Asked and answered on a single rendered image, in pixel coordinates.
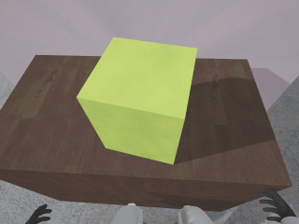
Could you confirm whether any left robot hand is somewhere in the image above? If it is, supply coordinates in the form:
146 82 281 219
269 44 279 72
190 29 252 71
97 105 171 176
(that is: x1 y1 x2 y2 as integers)
25 204 52 224

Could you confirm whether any robot thigh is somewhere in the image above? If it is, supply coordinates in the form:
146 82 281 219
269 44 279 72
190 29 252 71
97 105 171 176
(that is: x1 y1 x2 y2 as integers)
110 205 143 224
177 206 214 224

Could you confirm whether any right robot thigh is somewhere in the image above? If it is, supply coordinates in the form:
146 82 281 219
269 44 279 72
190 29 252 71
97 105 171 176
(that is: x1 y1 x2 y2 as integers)
177 206 214 224

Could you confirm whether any left robot thigh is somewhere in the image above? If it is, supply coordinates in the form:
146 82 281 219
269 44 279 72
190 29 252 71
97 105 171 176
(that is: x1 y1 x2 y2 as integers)
110 205 143 224

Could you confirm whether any pedestal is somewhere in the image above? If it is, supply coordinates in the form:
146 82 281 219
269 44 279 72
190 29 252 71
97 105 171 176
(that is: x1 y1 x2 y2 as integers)
0 55 292 212

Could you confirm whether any right robot hand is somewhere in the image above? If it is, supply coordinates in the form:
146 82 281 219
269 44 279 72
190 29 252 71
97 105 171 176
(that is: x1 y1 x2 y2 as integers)
258 188 297 223

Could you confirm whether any carton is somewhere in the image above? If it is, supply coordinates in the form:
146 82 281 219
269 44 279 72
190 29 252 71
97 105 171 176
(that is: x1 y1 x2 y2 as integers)
77 37 197 164

